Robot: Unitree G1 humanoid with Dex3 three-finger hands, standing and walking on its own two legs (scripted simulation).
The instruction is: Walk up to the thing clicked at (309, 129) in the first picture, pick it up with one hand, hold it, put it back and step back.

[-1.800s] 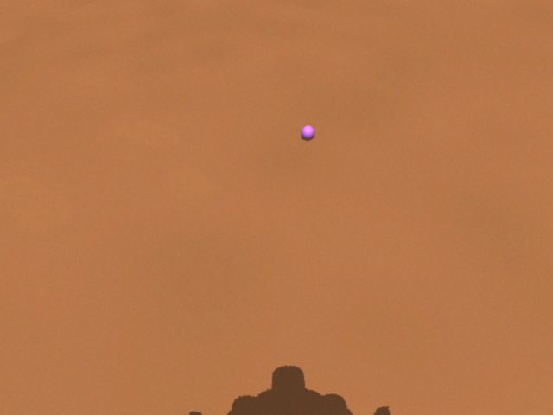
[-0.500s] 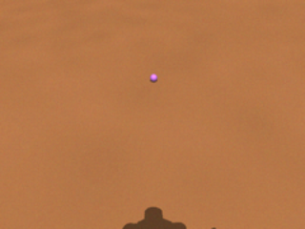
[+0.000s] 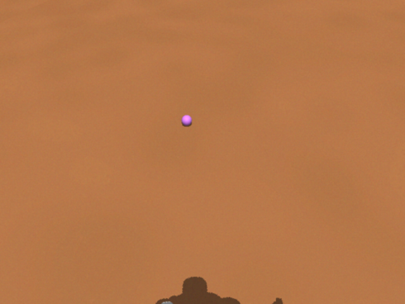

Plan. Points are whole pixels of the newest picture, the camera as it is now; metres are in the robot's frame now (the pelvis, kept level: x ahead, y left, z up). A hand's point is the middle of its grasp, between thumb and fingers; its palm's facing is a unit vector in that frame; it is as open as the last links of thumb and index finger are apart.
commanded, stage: walk up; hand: left
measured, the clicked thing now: (186, 120) +1.50 +0.20 -0.73
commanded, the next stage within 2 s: none
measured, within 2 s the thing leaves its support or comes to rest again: neither
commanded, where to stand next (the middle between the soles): +1.09 -0.02 m, yaw -3 degrees
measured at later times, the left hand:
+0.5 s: hand (124, 208) +0.39 +0.25 -0.12, palm faces -0.10 -0.90 -0.43, open 7.3 cm
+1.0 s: hand (125, 171) +0.55 +0.29 -0.15, palm faces -0.10 -0.94 -0.33, open 7.3 cm
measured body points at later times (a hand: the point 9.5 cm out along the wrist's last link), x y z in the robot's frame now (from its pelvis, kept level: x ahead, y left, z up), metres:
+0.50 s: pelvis +0.26 -0.02 -0.02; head +0.26 -0.05 +0.43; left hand +0.40 +0.30 -0.09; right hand +0.26 -0.35 -0.15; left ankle +0.17 +0.13 -0.68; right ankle +0.33 -0.14 -0.73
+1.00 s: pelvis +0.49 +0.02 +0.00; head +0.51 +0.04 +0.45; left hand +0.55 +0.34 -0.13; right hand +0.56 -0.31 -0.08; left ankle +0.54 +0.12 -0.73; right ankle +0.47 -0.13 -0.67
